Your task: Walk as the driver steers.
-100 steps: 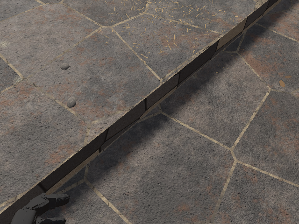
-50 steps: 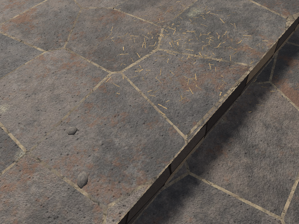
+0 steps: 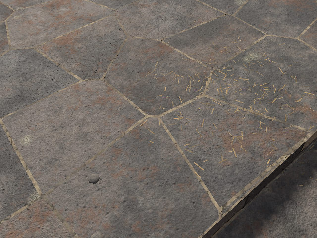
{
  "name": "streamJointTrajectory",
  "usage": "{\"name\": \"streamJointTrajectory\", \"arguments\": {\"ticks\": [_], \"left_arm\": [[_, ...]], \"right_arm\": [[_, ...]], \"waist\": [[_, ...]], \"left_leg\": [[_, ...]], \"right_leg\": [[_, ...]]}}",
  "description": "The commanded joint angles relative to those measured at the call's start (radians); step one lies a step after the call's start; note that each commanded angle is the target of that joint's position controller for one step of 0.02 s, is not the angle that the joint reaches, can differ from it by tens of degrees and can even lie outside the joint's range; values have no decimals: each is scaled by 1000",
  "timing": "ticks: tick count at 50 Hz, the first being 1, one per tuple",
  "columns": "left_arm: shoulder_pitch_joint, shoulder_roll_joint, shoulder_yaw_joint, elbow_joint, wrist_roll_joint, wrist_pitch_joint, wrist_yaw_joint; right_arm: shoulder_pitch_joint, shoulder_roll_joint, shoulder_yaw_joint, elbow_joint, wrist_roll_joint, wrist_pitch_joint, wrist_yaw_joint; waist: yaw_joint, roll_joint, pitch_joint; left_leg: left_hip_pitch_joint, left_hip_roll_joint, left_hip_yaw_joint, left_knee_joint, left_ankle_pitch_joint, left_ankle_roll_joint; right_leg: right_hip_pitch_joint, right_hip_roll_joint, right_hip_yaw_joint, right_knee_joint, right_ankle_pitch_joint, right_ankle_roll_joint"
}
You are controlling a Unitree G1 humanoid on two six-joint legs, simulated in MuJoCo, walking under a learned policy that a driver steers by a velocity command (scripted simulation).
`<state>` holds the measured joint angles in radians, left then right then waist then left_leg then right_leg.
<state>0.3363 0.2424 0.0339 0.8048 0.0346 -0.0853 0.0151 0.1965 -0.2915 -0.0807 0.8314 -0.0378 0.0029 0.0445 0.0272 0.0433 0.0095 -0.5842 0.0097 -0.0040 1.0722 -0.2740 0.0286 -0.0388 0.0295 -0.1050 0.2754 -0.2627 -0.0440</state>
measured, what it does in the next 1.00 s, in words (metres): climbs: left foot 0.15 m higher, then right foot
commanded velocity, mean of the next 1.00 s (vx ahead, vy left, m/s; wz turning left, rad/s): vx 0.36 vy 0.00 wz -0.09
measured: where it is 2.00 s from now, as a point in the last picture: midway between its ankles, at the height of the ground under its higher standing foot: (154, 153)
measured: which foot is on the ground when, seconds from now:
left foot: up 0.00-0.30, down 0.32-0.78, up 0.80-1.00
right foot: down 0.00-0.32, up 0.34-0.78, down 0.80-1.00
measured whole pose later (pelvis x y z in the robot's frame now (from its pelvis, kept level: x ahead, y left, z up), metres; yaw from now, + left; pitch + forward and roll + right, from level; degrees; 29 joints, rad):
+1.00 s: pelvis +0.59 +0.17 +0.14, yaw -6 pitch +3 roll -1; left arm 0.39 0.30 0.08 0.88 0.02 -0.11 -0.04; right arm 0.04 -0.28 -0.01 0.66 -0.05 -0.09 0.01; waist 0.11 -0.01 -0.04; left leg -0.57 0.06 -0.13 1.06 -0.46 -0.14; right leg -0.35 0.14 0.14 0.44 -0.14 -0.08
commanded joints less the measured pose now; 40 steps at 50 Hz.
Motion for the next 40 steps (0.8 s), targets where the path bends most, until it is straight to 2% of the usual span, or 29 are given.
{"name": "streamJointTrajectory", "arguments": {"ticks": [1, 3, 6, 8, 10, 11, 12, 13, 14, 15, 16, 17, 18, 19, 20, 21, 22, 23, 25, 27, 28, 30, 32, 33, 35, 36, 38, 39, 40], "left_arm": [[54, 101, 18, -12, 3, -15, 0], [135, 90, 14, 28, 14, -12, 1], [231, 122, 26, 81, 46, -15, 2], [262, 78, 7, 126, 50, -26, -12], [301, 35, -13, 177, 43, -25, -10], [308, 36, -18, 194, 33, -16, -5], [295, 27, -24, 220, 7, -7, 21], [198, 49, -33, 179, -33, -1, 24], [190, 113, -25, 133, -68, -10, 17], [156, 262, 10, 126, -63, -33, -9], [120, 363, 58, 137, -88, -38, -28], [150, 258, 47, 108, -90, -52, -50], [157, 171, 46, 63, -90, -54, -75], [157, 84, 34, 33, -75, -46, -67], [142, 40, 30, 20, -67, -31, -60], [104, -1, 23, 12, -30, -12, -48], [73, -43, 13, 1, -6, 12, -37], [7, -74, -19, -20, 40, -10, -85], [-5, -89, -25, -12, 16, -28, -112], [-55, -56, -33, -11, -7, -40, -120], [-118, -1, -21, -44, -9, -47, -108], [-234, 88, 15, -93, -33, -62, -108], [-230, 95, 28, -103, -20, -71, -123], [-247, 109, 34, -103, -23, -73, -127], [-205, 117, 42, -94, -16, -51, -133], [-177, 114, 48, -87, -20, -46, -129], [10, 155, 60, -10, -23, -42, -95], [251, 199, 87, 93, -16, -49, -59], [379, 177, 81, 204, 30, -61, -27]], "right_arm": [[-100, 6, 18, -110, -6, 0, 14], [-179, 17, 25, -145, -9, 12, 4], [-299, 39, 28, -221, 16, 14, -54], [-436, 102, 64, -300, 34, 1, -88], [-583, 161, 109, -404, 30, -17, -80], [-628, 174, 132, -445, 28, -22, -66], [-618, 196, 151, -471, 16, -24, -44], [-462, 191, 159, -424, 29, -27, -16], [-292, 147, 135, -341, 34, -18, -7], [-24, 97, 104, -267, 38, -7, -16], [157, 37, 73, -215, 23, 9, -30], [205, -140, 12, -163, 4, 1, -38], [285, -243, -24, -105, 8, -2, -45], [192, -225, -31, -92, 15, -18, -36], [102, -158, -19, -69, 25, -32, -30], [34, -58, 2, -34, 23, -42, -30], [-3, 37, 28, -10, 12, -51, -34], [50, 64, 69, 24, -47, -82, 1], [71, 133, 87, 106, -35, -104, -4], [60, 148, 100, 145, -51, -108, -9], [20, 139, 105, 139, -64, -117, 4], [-55, 45, 82, 76, -62, -131, 9], [-67, -8, 86, 36, -47, -162, -24], [-12, -72, 68, 26, -37, -170, -43], [5, -191, 27, -14, -18, -169, -60], [48, -223, 14, -1, -16, -164, -52], [-8, -259, -7, -30, -24, -139, -42], [1, -238, -10, -27, -31, -122, -35], [50, -122, 14, -4, -40, -111, 0]], "waist": [[9, -176, 25], [28, -203, 35], [36, -114, 116], [30, -51, 194], [15, -34, 220], [18, -31, 216], [0, -24, 190], [-76, 26, 96], [-108, -20, -95], [-224, -197, -234], [-339, -304, -353], [-295, -117, -420], [-250, 133, -588], [-157, 69, -531], [-81, -33, -374], [-31, -95, -185], [1, -79, -49], [-44, -7, -28], [25, 5, -31], [54, 5, -70], [88, -51, -71], [77, -17, -94], [94, 61, -105], [55, 47, -97], [56, 65, -57], [68, 100, -43], [127, 55, -19], [179, -65, -47], [186, -252, -56]], "left_leg": [[-207, 28, 25, 84, 13, -4], [-378, 36, 42, 308, -90, 28], [-851, 16, -76, 885, -338, 94], [-1082, -2, -71, 1070, -478, 140], [-1100, 14, -25, 964, -521, 165], [-1007, 31, 73, 795, -510, 150], [-770, 53, 90, 629, -451, 158], [-256, -5, 227, 340, -219, 160], [182, -100, 309, 347, -58, 151], [393, -126, 247, 270, -41, 146], [548, -129, 97, 50, -90, 177], [728, 117, -365, -151, 186, 283], [785, 329, -822, -432, 649, 299], [690, 319, -830, -499, 536, 231], [529, 329, -757, -518, 260, 210], [356, 296, -659, -513, 103, 163], [183, 253, -526, -496, 62, 134], [70, 176, -334, -482, -121, 69], [70, 187, -324, -579, -114, 23], [102, 176, -242, -624, -46, 29], [81, 152, -128, -677, 10, 3], [38, 103, 68, -771, 312, -24], [116, 100, 133, -792, 668, -55], [223, 97, 160, -793, 731, -97], [246, 48, 276, -771, 956, -172], [246, 72, 263, -702, 1110, -163], [434, 147, 201, -509, 1263, -202], [471, 128, 185, -248, 1080, -241], [274, 27, 137, 154, 40, -230]], "right_leg": [[109, -289, 107, -51, 592, -119], [207, -328, 129, -47, 565, -143], [386, -455, 198, -76, 426, -190], [400, -443, 133, -90, 364, -140], [317, -376, 27, -126, 343, -58], [228, -324, -32, -195, 316, -45], [97, -292, -77, -274, 473, -50], [-145, -237, -165, -284, 915, -67], [-284, -247, -120, -124, 1527, -131], [-217, -290, -75, 94, 1810, -122], [-139, -284, -40, 406, 1883, -75], [-322, -122, 20, 889, 781, -1], [-427, 100, 210, 1325, -71, 28], [-511, 64, 346, 1443, 12, 4], [-555, 4, 264, 1442, 88, -2], [-602, -47, 215, 1387, 103, -11], [-629, -67, 217, 1356, 95, -21], [-700, -80, 402, 1386, 249, -81], [-823, -86, 413, 1324, 320, -157], [-954, -40, 397, 1484, 285, -212], [-924, -36, 372, 1356, 312, -216], [-747, -41, 229, 1118, 344, -143], [-663, -38, 136, 1021, 305, -39], [-669, -26, 111, 925, 287, -1], [-452, 39, 0, 581, 307, 14], [-333, 73, -11, 519, 290, 40], [-344, 67, 47, 348, 318, 43], [-212, 65, 83, 159, 514, 14], [9, -15, 193, 49, 733, -89]]}}
Keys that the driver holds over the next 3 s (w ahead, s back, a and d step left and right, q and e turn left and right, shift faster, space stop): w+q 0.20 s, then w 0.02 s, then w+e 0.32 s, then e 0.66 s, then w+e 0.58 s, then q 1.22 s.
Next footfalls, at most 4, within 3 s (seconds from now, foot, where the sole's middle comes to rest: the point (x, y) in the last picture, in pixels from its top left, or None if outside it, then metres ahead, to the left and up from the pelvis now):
0.32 left None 0.39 0.18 -0.63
0.80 right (157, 183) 0.67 0.08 -0.63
1.10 left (101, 168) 0.74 0.32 -0.63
1.46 right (160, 189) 0.64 0.07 -0.63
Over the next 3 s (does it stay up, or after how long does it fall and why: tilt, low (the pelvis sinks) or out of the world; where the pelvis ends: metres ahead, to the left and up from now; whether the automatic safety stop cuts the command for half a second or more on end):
stays up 0.89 0.11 0.15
